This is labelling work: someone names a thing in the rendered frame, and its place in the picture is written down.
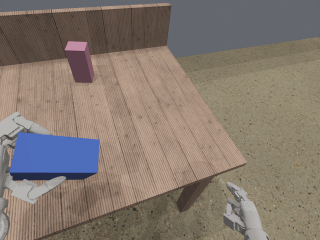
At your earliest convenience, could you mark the left robot hand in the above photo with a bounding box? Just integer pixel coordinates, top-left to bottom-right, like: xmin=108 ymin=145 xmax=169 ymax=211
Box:
xmin=0 ymin=112 xmax=67 ymax=204

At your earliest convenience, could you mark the sponge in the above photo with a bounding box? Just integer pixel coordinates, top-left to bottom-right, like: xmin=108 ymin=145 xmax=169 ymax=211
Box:
xmin=9 ymin=132 xmax=100 ymax=181

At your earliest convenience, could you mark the robot right forearm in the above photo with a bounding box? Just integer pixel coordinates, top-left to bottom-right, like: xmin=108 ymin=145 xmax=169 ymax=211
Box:
xmin=244 ymin=228 xmax=270 ymax=240

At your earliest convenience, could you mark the robot left forearm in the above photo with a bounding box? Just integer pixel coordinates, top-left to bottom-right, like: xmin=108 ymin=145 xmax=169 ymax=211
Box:
xmin=0 ymin=197 xmax=10 ymax=240

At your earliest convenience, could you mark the table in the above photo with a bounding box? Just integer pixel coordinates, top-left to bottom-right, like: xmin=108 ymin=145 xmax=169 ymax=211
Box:
xmin=0 ymin=3 xmax=248 ymax=240

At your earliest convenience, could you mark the right robot hand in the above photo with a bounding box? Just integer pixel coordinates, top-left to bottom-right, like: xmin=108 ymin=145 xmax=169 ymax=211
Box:
xmin=223 ymin=182 xmax=263 ymax=235

